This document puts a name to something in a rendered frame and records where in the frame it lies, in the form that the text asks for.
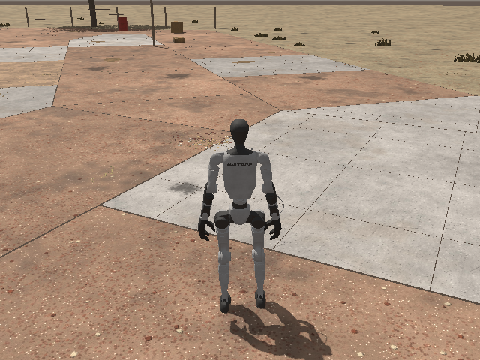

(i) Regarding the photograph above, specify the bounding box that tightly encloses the right robot upper arm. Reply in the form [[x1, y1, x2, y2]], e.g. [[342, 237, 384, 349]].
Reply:
[[255, 151, 274, 194]]

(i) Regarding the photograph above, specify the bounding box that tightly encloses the right robot forearm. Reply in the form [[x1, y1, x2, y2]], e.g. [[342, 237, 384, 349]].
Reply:
[[265, 182, 280, 221]]

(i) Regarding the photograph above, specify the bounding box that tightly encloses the left robot hand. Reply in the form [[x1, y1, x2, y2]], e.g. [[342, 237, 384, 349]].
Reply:
[[198, 219, 215, 241]]

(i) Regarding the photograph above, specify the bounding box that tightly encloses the left robot forearm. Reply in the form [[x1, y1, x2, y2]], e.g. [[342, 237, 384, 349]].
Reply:
[[199, 182, 214, 221]]

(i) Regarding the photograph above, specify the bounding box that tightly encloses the robot torso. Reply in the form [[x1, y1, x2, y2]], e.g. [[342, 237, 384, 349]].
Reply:
[[222, 148, 257, 225]]

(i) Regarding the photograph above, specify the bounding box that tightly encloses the left robot upper arm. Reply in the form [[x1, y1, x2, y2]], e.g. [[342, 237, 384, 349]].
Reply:
[[206, 151, 224, 194]]

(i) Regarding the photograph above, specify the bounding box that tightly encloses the right robot thigh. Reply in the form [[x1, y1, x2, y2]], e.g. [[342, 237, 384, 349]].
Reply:
[[250, 209, 266, 262]]

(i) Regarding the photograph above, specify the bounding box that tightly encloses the right robot hand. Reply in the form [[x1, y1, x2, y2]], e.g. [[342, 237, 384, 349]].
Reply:
[[264, 218, 282, 240]]

